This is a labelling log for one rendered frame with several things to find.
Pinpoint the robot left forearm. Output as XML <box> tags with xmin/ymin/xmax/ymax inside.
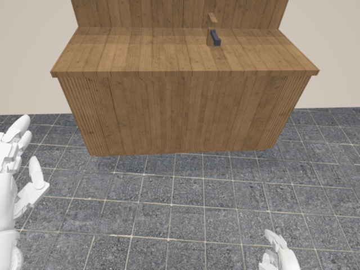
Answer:
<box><xmin>0</xmin><ymin>229</ymin><xmax>24</xmax><ymax>270</ymax></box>

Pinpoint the counter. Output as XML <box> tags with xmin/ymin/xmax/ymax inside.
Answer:
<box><xmin>50</xmin><ymin>0</ymin><xmax>320</xmax><ymax>156</ymax></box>

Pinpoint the left robot hand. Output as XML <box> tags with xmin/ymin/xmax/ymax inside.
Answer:
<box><xmin>0</xmin><ymin>115</ymin><xmax>50</xmax><ymax>231</ymax></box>

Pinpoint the tap lever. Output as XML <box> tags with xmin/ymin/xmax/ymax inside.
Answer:
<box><xmin>210</xmin><ymin>30</ymin><xmax>221</xmax><ymax>46</ymax></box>

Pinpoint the right robot hand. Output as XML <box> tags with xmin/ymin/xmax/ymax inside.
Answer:
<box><xmin>259</xmin><ymin>229</ymin><xmax>301</xmax><ymax>270</ymax></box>

